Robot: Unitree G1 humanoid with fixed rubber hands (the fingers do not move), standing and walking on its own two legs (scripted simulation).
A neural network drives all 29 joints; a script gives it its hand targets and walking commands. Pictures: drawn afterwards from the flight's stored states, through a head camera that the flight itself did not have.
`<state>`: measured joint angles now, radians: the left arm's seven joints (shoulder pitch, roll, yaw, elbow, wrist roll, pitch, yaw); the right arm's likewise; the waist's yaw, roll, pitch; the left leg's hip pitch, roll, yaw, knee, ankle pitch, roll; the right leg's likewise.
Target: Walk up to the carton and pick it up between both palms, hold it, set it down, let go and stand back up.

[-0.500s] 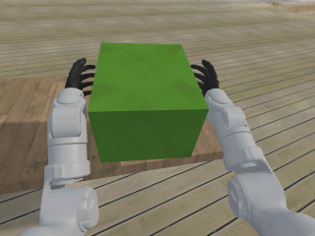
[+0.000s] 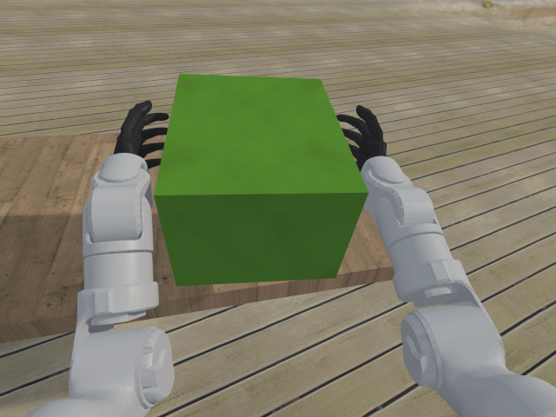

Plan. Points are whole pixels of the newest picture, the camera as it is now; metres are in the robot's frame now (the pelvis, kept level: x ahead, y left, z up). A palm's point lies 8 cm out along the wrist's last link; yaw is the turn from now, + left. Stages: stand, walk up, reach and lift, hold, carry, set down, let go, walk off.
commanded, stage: hold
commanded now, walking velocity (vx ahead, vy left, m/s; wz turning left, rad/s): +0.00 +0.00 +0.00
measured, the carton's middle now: (255, 173) +0.41 +0.01 +0.18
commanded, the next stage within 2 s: none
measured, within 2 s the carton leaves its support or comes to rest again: neither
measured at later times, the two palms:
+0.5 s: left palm (133, 160) +0.36 +0.17 +0.23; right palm (371, 162) +0.37 -0.15 +0.22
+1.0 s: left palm (136, 158) +0.36 +0.17 +0.23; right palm (376, 157) +0.37 -0.15 +0.23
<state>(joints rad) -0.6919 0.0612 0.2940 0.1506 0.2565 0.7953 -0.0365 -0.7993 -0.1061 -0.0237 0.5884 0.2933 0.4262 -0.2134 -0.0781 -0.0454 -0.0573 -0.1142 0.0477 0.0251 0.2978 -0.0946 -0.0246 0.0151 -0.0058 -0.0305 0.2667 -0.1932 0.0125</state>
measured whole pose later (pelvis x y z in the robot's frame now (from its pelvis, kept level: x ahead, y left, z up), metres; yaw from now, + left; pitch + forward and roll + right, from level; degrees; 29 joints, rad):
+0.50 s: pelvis +0.00 +0.00 +0.00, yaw +0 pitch -5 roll -1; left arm -0.69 0.07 0.29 0.15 0.25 0.79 -0.03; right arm -0.80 -0.11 -0.03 0.59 0.30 0.43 -0.22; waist -0.08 -0.05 -0.06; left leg -0.12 0.05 0.02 0.30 -0.10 -0.03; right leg 0.01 0.00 -0.03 0.27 -0.19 0.01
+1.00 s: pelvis +0.00 +0.00 +0.00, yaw +0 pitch -6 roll +0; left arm -0.68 0.06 0.29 0.16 0.25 0.79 -0.03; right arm -0.81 -0.12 0.00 0.60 0.32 0.45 -0.22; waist -0.09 -0.04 -0.07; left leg -0.09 0.05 0.02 0.31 -0.11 -0.03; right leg 0.05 0.00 -0.03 0.27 -0.20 0.01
